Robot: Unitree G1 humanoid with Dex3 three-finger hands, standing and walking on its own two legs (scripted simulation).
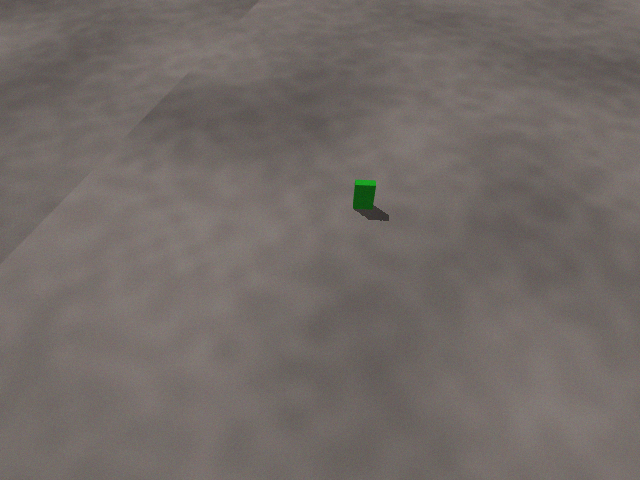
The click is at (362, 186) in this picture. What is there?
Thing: carton on end
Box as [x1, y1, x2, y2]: [353, 180, 375, 209]
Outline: 355,180 353,208 372,209 375,180
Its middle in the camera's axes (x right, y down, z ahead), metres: +0.19 -0.20 +1.73
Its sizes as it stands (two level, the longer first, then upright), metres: 0.087 0.034 0.141
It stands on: the floor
